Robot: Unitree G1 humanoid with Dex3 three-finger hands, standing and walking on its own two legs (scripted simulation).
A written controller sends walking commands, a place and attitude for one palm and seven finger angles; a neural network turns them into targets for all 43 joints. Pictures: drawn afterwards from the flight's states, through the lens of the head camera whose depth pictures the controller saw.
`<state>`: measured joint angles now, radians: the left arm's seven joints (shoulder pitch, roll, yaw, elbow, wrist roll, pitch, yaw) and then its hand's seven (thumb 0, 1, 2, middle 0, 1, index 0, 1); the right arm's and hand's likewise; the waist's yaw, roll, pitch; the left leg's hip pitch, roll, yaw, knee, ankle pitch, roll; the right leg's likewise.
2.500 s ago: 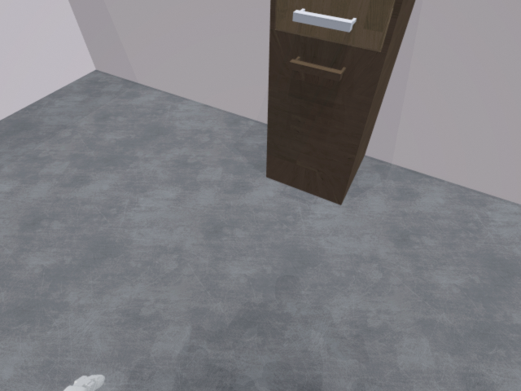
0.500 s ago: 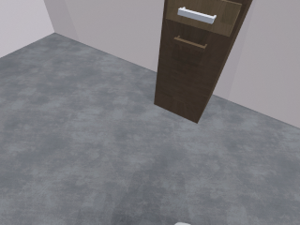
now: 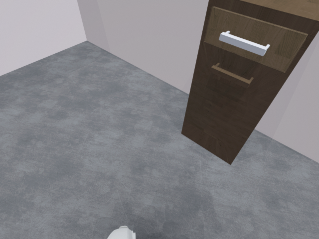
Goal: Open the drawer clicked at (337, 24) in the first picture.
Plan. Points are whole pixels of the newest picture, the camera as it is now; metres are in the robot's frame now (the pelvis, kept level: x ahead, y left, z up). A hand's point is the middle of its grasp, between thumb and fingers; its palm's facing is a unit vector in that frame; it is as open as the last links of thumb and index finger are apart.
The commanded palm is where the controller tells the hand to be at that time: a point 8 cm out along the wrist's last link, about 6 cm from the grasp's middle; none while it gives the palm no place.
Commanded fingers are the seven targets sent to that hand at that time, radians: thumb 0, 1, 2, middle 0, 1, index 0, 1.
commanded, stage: turn to face it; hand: left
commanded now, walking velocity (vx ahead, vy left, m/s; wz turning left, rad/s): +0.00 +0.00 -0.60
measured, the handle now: (244, 41) +0.86 -0.32 +0.10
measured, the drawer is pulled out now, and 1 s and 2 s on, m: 0.00 0.00 0.00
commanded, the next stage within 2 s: take the last steps up to it in 1.12 s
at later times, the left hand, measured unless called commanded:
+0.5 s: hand (101, 225) +0.19 +0.18 -0.17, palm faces -0.12 -0.96 -0.24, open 7.4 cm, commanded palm none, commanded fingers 0.00 0.90 0.90 -0.20 -0.30 -0.20 -0.30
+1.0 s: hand (110, 185) +0.31 +0.18 -0.17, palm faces -0.39 -0.89 -0.21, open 7.4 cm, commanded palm none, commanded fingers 0.00 0.90 0.90 -0.20 -0.30 -0.20 -0.30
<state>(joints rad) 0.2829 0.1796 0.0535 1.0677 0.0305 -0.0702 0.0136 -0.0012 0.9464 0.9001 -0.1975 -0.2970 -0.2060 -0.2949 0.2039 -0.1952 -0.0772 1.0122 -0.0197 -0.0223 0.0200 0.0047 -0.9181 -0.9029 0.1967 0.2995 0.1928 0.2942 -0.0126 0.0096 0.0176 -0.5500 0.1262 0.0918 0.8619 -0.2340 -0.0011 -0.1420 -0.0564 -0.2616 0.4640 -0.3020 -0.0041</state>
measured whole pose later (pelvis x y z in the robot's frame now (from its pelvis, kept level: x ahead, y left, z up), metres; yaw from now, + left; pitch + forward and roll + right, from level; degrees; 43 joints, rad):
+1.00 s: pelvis +0.14 +0.03 +0.00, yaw -28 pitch +0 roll +0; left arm 0.17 0.25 0.09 0.93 0.02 0.07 -0.01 0.01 0.91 0.90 -0.20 -0.30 -0.21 -0.29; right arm 0.20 -0.20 -0.04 0.93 -0.01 0.01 -0.03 0.01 -0.91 -0.90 0.20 0.30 0.20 0.30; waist 0.01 -0.04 0.04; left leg -0.26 0.04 0.08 0.54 -0.29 0.01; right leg -0.43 0.06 0.07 0.75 -0.37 0.01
